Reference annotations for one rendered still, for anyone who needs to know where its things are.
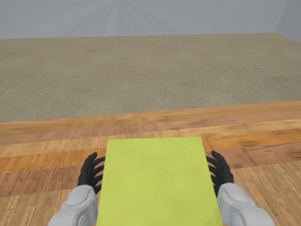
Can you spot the left robot hand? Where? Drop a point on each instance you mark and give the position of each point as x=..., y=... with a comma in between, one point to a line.
x=87, y=173

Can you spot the right robot forearm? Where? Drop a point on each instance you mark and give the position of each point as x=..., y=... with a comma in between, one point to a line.
x=237, y=209

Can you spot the left robot forearm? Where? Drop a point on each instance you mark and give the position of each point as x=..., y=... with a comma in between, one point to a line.
x=79, y=209

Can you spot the carton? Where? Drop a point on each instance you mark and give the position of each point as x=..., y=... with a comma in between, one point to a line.
x=158, y=181

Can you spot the right robot hand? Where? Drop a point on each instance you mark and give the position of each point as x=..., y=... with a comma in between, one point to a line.
x=221, y=170

